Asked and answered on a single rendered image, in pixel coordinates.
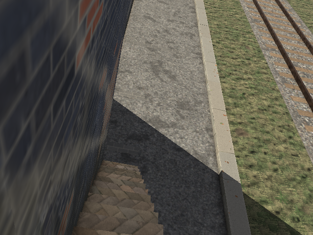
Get stairs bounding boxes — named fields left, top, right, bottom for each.
left=71, top=160, right=163, bottom=235

